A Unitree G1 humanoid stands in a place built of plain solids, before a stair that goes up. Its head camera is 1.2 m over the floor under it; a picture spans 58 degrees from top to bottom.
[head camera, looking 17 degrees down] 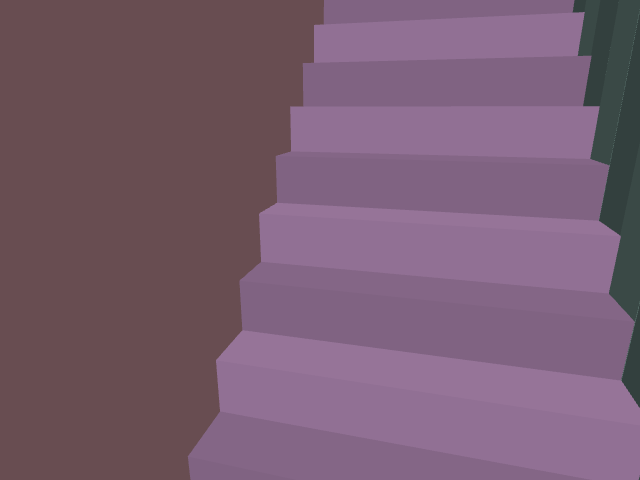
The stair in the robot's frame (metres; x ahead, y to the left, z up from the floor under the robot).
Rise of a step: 0.20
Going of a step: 0.21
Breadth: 1.25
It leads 15 degrees to the right of straight ahead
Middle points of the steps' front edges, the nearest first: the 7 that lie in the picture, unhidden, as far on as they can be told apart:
1.09 -0.26 0.40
1.30 -0.31 0.60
1.50 -0.37 0.80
1.70 -0.42 1.01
1.90 -0.47 1.21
2.10 -0.52 1.41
2.30 -0.57 1.61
